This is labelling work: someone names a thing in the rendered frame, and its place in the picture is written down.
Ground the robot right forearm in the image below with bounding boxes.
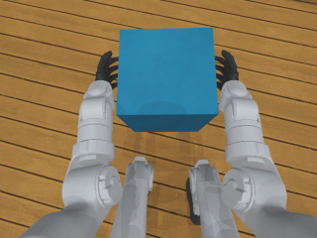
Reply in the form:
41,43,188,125
218,80,280,177

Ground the right robot thigh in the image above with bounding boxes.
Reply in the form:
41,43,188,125
189,164,241,238

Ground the robot left forearm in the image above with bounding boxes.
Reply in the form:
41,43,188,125
61,80,116,199

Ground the robot right hand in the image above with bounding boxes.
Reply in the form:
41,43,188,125
215,50,239,91

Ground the left robot upper arm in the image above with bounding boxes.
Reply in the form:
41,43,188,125
19,163,123,238

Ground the right robot upper arm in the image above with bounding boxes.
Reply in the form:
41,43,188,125
221,166,317,238

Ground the right robot foot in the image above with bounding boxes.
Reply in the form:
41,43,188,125
186,178,201,225

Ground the robot left hand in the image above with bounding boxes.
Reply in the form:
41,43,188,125
95,51,119,89

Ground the carton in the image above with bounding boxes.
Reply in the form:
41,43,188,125
116,28,219,132

